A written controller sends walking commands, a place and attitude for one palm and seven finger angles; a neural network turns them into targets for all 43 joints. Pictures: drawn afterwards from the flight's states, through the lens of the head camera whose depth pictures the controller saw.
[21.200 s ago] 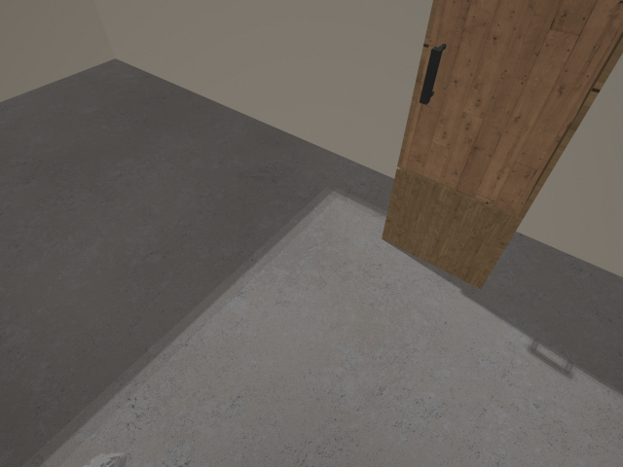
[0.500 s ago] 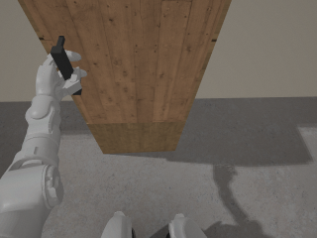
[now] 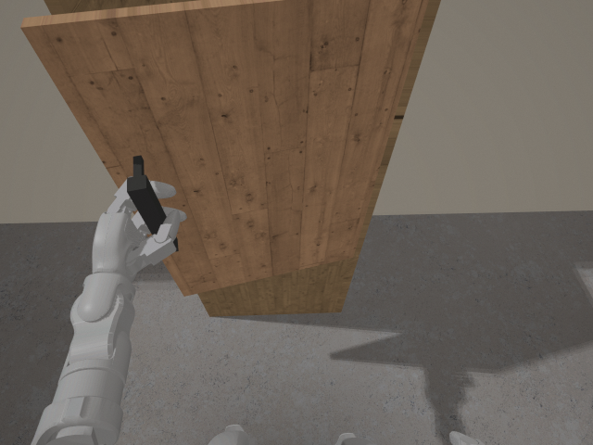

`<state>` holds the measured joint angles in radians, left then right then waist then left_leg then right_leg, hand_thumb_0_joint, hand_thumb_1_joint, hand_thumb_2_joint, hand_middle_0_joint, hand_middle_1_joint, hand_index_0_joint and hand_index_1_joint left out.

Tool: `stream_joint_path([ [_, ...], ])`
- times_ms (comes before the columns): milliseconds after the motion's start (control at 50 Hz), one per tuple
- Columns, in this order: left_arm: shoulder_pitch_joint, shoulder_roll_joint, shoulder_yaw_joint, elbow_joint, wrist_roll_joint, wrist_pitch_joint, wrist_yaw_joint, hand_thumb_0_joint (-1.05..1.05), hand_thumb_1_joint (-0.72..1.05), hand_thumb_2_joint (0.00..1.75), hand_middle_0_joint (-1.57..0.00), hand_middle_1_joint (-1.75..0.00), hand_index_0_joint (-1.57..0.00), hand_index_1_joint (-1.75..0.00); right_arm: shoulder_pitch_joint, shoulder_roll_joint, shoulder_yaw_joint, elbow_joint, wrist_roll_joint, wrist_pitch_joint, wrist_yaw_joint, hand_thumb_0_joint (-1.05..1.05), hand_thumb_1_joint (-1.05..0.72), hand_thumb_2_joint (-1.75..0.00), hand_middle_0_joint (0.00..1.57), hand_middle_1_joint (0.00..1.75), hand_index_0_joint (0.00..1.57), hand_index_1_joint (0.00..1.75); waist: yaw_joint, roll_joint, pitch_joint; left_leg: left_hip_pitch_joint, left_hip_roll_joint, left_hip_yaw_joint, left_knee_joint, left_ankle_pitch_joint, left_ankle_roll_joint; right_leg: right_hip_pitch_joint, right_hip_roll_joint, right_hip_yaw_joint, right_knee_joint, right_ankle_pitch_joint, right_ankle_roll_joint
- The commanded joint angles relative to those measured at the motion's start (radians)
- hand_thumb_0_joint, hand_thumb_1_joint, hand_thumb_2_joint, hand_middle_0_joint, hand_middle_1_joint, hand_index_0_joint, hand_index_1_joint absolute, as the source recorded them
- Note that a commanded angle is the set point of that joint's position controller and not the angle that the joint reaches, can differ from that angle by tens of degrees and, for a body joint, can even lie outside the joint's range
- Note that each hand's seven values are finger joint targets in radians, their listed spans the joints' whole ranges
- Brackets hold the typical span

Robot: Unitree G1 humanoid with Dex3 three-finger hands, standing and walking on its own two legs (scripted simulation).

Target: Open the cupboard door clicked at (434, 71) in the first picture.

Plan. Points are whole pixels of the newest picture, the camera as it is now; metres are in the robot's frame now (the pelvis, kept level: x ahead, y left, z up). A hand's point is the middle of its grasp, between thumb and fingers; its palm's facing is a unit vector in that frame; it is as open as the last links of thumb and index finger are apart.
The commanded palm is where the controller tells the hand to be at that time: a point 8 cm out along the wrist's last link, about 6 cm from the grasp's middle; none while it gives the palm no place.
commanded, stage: pull the door open along its arc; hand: left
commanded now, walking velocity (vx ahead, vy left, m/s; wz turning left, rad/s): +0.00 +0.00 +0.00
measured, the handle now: (155, 207) +0.43 +0.19 +0.06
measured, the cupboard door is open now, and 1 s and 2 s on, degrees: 13 42 43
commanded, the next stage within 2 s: open thumb and fingers to let go in 0.66 s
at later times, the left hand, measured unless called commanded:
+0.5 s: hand (221, 311) +0.27 +0.09 +0.07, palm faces +0.42 -0.91 +0.00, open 6.0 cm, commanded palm +0.20 +0.13 +0.06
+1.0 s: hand (250, 342) +0.24 +0.05 +0.06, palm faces +0.39 -0.92 -0.01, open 7.1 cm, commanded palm +0.19 +0.09 +0.06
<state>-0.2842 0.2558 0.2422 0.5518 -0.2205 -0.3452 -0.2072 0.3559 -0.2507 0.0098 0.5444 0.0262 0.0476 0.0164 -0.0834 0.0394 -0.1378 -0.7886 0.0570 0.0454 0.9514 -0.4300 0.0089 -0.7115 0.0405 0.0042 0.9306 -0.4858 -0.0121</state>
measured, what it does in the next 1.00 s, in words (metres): stands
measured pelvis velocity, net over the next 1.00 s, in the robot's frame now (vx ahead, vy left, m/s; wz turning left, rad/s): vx -0.01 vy -0.05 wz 0.10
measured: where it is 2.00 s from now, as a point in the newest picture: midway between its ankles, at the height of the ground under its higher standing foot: outside the picture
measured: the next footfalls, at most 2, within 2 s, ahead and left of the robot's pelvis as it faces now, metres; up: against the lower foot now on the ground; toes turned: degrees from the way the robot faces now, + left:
none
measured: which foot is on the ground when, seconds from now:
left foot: down 0.00-1.00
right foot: down 0.00-1.00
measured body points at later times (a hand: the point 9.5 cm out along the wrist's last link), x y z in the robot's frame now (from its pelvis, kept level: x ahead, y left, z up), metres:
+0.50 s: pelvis +0.01 -0.03 +0.00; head +0.03 -0.05 +0.45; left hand +0.25 +0.13 +0.07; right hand +0.19 -0.23 -0.09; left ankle +0.01 +0.11 -0.68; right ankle -0.02 -0.12 -0.68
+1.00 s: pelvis -0.01 -0.05 +0.00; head +0.01 -0.07 +0.44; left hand +0.21 +0.10 +0.07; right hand +0.20 -0.24 -0.10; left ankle +0.01 +0.11 -0.68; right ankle -0.02 -0.12 -0.68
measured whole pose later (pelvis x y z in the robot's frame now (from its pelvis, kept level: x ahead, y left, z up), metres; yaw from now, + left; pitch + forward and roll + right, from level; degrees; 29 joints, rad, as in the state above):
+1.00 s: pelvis -0.01 -0.05 +0.00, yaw +6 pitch +9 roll +1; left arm 0.31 -0.06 -0.26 -0.02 0.06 -0.26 0.48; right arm 0.21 -0.20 0.02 0.51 -0.07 -0.03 0.01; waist 0.00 0.05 -0.14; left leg -0.70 0.02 -0.05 0.96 -0.42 -0.04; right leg -0.61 0.02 -0.09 1.00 -0.55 -0.07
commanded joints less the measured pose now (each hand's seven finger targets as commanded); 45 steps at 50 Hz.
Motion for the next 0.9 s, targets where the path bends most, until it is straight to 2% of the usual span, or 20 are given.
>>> stream_joint_path([
  [0,0.061,0.087,0.099,-0.354,-0.036,-0.052,0.239,0.00,0.90,0.90,-0.40,-1.35,-0.40,-1.35,-0.060,-0.102,-0.050,-0.138,-0.008,-0.065,0.002,0.00,-0.90,-0.90,0.20,0.30,0.20,0.30,0.122,-0.015,-0.274,0.239,-0.054,-0.024,-0.114,0.386,0.007,0.188,0.012,-0.058,-0.091,0.488,-0.001],
  [60,0.137,0.011,0.025,-0.488,0.059,-0.051,0.393,0.00,0.90,0.90,-0.40,-1.35,-0.40,-1.35,-0.082,-0.087,-0.053,-0.140,-0.035,-0.063,0.016,0.00,-0.90,-0.90,0.20,0.30,0.20,0.30,0.121,-0.017,-0.306,0.263,-0.052,-0.027,-0.099,0.435,0.004,0.200,0.001,-0.057,-0.066,0.520,-0.002],
  [80,0.174,0.001,-0.005,-0.508,0.092,-0.047,0.425,0.00,0.90,0.90,-0.40,-1.35,-0.40,-1.35,-0.081,-0.089,-0.053,-0.145,-0.044,-0.060,0.017,0.00,-0.90,-0.90,0.20,0.30,0.20,0.30,0.111,-0.049,-0.296,0.262,-0.053,-0.029,-0.090,0.428,0.007,0.204,0.002,-0.053,-0.067,0.527,-0.002],
  [140,0.182,-0.097,-0.083,-0.566,0.142,-0.030,0.539,0.00,0.90,0.90,-0.40,-1.35,-0.40,-1.35,-0.123,-0.070,-0.050,-0.145,-0.059,-0.048,0.015,0.00,-0.90,-0.90,0.20,0.30,0.20,0.30,0.108,-0.037,-0.276,0.260,-0.055,-0.029,-0.088,0.382,0.002,0.195,-0.010,-0.046,-0.078,0.497,-0.003],
  [180,0.187,-0.118,-0.121,-0.589,0.181,-0.022,0.588,0.00,0.90,0.90,-0.40,-1.35,-0.40,-1.35,-0.133,-0.068,-0.048,-0.148,-0.067,-0.041,0.009,0.00,-0.90,-0.90,0.20,0.30,0.20,0.30,0.099,-0.066,-0.250,0.253,-0.057,-0.035,-0.088,0.344,0.005,0.192,-0.012,-0.038,-0.094,0.466,-0.003],
  [220,0.233,-0.189,-0.193,-0.633,0.207,-0.010,0.629,0.00,0.90,0.90,-0.40,-1.35,-0.40,-1.35,-0.155,-0.055,-0.045,-0.161,-0.074,-0.037,0.008,0.00,-0.90,-0.90,0.20,0.30,0.20,0.30,0.102,-0.043,-0.260,0.272,-0.061,-0.032,-0.091,0.340,0.005,0.203,-0.018,-0.039,-0.099,0.471,-0.005],
  [240,0.246,-0.206,-0.216,-0.638,0.219,-0.002,0.649,0.00,0.90,0.90,-0.40,-1.35,-0.40,-1.35,-0.160,-0.053,-0.043,-0.161,-0.075,-0.034,0.006,0.00,-0.90,-0.90,0.20,0.30,0.20,0.30,0.096,-0.056,-0.249,0.272,-0.061,-0.035,-0.091,0.332,0.004,0.206,-0.020,-0.037,-0.106,0.469,-0.005],
  [260,0.267,-0.223,-0.245,-0.651,0.234,0.006,0.658,0.00,0.90,0.90,-0.40,-1.35,-0.40,-1.35,-0.165,-0.051,-0.042,-0.165,-0.079,-0.031,0.004,0.00,-0.90,-0.90,0.20,0.30,0.20,0.30,0.092,-0.061,-0.246,0.274,-0.062,-0.035,-0.092,0.329,0.005,0.208,-0.022,-0.035,-0.110,0.474,-0.004],
  [280,0.290,-0.226,-0.259,-0.636,0.250,0.016,0.665,0.00,0.90,0.90,-0.40,-1.35,-0.40,-1.35,-0.160,-0.053,-0.042,-0.165,-0.082,-0.028,0.000,0.00,-0.90,-0.90,0.20,0.30,0.20,0.30,0.081,-0.107,-0.229,0.267,-0.061,-0.041,-0.090,0.319,0.008,0.210,-0.023,-0.030,-0.123,0.476,-0.001],
  [340,0.332,-0.267,-0.324,-0.695,0.266,0.024,0.663,0.00,0.90,0.90,-0.40,-1.35,-0.40,-1.35,-0.180,-0.043,-0.038,-0.181,-0.084,-0.025,-0.006,0.00,-0.90,-0.90,0.20,0.30,0.20,0.30,0.081,-0.080,-0.213,0.278,-0.063,-0.038,-0.101,0.297,0.007,0.223,-0.033,-0.025,-0.139,0.477,0.001],
  [460,0.490,-0.334,-0.414,-0.771,0.268,0.022,0.658,0.00,0.90,0.90,-0.40,-1.35,-0.40,-1.35,-0.201,-0.027,-0.029,-0.199,-0.085,-0.044,-0.009,0.00,-0.90,-0.90,0.20,0.30,0.20,0.30,0.076,-0.115,-0.188,0.268,-0.067,-0.047,-0.098,0.275,0.006,0.256,-0.056,-0.002,-0.160,0.548,0.019],
  [480,0.517,-0.339,-0.431,-0.781,0.280,0.020,0.659,0.00,0.90,0.90,-0.40,-1.35,-0.40,-1.35,-0.201,-0.026,-0.031,-0.200,-0.085,-0.049,-0.007,0.00,-0.90,-0.90,0.20,0.30,0.20,0.30,0.074,-0.131,-0.187,0.268,-0.066,-0.049,-0.096,0.285,0.008,0.259,-0.056,-0.003,-0.157,0.559,0.018],
  [540,0.606,-0.371,-0.484,-0.835,0.296,0.013,0.662,0.00,0.90,0.90,-0.40,-1.35,-0.40,-1.35,-0.207,-0.021,-0.027,-0.214,-0.086,-0.068,0.000,0.00,-0.90,-0.90,0.20,0.30,0.20,0.30,0.079,-0.112,-0.185,0.255,-0.072,-0.050,-0.087,0.271,0.009,0.257,-0.064,0.002,-0.149,0.569,0.021],
  [580,0.660,-0.380,-0.512,-0.844,0.317,0.014,0.662,0.00,0.90,0.90,-0.40,-1.35,-0.40,-1.35,-0.208,-0.019,-0.027,-0.220,-0.087,-0.082,0.002,0.00,-0.90,-0.90,0.20,0.30,0.20,0.30,0.077,-0.149,-0.165,0.240,-0.073,-0.056,-0.079,0.267,0.012,0.257,-0.068,0.009,-0.153,0.582,0.024],
  [660,0.750,-0.427,-0.564,-0.904,0.300,0.007,0.656,0.00,0.90,0.90,-0.40,-1.35,-0.40,-1.35,-0.218,-0.013,-0.023,-0.231,-0.081,-0.113,0.011,0.00,-0.90,-0.90,0.20,0.30,0.20,0.30,0.082,-0.122,-0.163,0.236,-0.080,-0.058,-0.064,0.245,0.011,0.252,-0.072,0.009,-0.155,0.564,0.024],
  [720,0.620,-0.393,-0.519,-0.875,0.295,0.004,0.683,0.00,0.90,0.90,-0.40,-1.35,-0.40,-1.35,-0.224,-0.018,-0.023,-0.209,-0.086,-0.125,0.001,0.00,-0.90,-0.90,0.20,0.30,0.20,0.30,0.064,-0.125,-0.124,0.210,-0.081,-0.065,-0.042,0.202,0.008,0.190,-0.075,0.024,-0.163,0.486,0.026],
  [740,0.516,-0.368,-0.489,-0.852,0.298,-0.001,0.700,0.00,0.90,0.90,-0.40,-1.35,-0.40,-1.35,-0.227,-0.022,-0.022,-0.191,-0.090,-0.126,-0.005,0.00,-0.90,-0.90,0.20,0.30,0.20,0.30,0.053,-0.117,-0.103,0.195,-0.080,-0.068,-0.032,0.173,0.007,0.149,-0.076,0.032,-0.167,0.418,0.025],
  [780,0.510,-0.378,-0.491,-0.828,0.305,-0.003,0.711,0.00,0.76,0.84,-0.39,-1.34,-0.39,-1.34,-0.232,-0.018,-0.024,-0.191,-0.095,-0.132,-0.010,0.00,-0.90,-0.90,0.20,0.30,0.20,0.30,0.065,-0.132,-0.112,0.192,-0.082,-0.072,-0.028,0.157,0.009,0.146,-0.077,0.045,-0.186,0.346,0.022],
  [820,0.517,-0.385,-0.495,-0.818,0.299,-0.003,0.708,0.00,0.62,0.78,-0.38,-1.32,-0.38,-1.32,-0.233,-0.017,-0.025,-0.193,-0.092,-0.134,-0.010,0.00,-0.90,-0.90,0.20,0.30,0.20,0.30,0.072,-0.133,-0.151,0.198,-0.083,-0.068,-0.031,0.162,0.008,0.163,-0.082,0.050,-0.183,0.362,0.024],
  [880,0.500,-0.383,-0.500,-0.815,0.292,0.008,0.698,0.00,0.41,0.69,-0.36,-1.30,-0.36,-1.30,-0.227,-0.019,-0.025,-0.196,-0.089,-0.130,-0.013,0.00,-0.90,-0.90,0.20,0.30,0.20,0.30,0.071,-0.156,-0.166,0.200,-0.083,-0.070,-0.038,0.171,0.011,0.190,-0.085,0.053,-0.188,0.394,0.027],
])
